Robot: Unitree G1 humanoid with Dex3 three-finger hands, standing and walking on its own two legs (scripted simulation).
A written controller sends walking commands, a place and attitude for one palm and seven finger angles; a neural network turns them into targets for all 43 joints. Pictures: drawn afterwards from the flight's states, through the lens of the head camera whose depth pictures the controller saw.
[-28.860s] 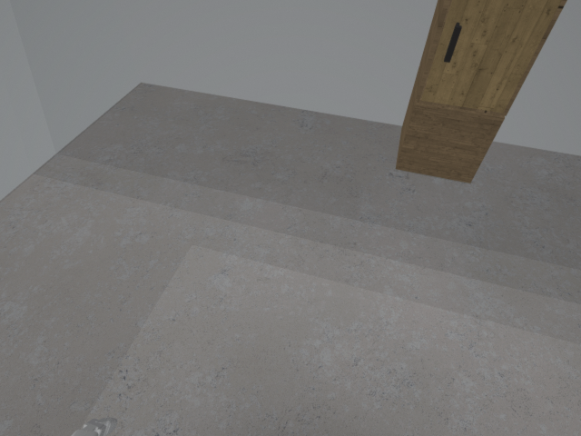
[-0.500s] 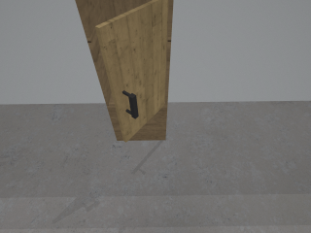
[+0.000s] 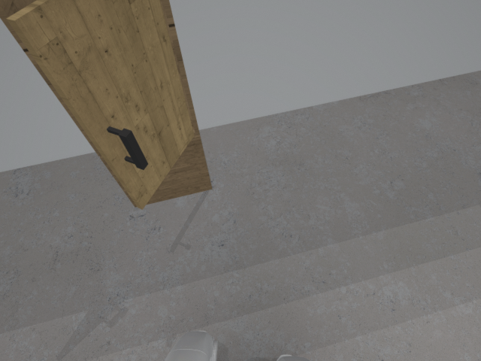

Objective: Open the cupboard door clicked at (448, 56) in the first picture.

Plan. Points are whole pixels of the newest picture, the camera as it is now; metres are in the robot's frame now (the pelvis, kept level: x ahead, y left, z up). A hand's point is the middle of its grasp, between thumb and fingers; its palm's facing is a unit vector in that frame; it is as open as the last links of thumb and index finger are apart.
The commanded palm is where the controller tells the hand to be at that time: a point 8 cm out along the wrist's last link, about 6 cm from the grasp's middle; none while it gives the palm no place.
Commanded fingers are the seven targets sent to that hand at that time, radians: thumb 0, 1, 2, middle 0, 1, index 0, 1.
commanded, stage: walk to a spot facing it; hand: left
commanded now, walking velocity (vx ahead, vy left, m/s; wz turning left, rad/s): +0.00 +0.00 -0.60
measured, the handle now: (127, 148) +0.56 +0.33 -0.07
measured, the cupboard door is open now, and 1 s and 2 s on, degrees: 52 52 52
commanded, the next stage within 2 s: none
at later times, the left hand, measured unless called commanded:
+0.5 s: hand (144, 337) +0.16 +0.21 -0.16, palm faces -0.25 -0.93 -0.26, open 7.4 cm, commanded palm none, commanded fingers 0.00 0.90 0.90 -0.20 -0.30 -0.20 -0.30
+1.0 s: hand (232, 270) +0.29 +0.05 -0.15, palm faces -0.62 -0.77 -0.16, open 7.4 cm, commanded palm none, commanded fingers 0.00 0.90 0.90 -0.20 -0.30 -0.20 -0.30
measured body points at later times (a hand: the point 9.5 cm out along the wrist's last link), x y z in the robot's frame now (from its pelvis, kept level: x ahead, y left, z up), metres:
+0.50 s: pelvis +0.01 +0.02 +0.00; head +0.07 +0.01 +0.45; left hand +0.17 +0.26 -0.14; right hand +0.02 -0.25 -0.13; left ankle +0.03 +0.17 -0.73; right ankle -0.01 -0.10 -0.70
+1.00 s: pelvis +0.08 -0.03 +0.01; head +0.13 -0.04 +0.46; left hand +0.33 +0.09 -0.13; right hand -0.10 -0.20 -0.12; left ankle +0.11 +0.11 -0.73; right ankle +0.03 -0.16 -0.66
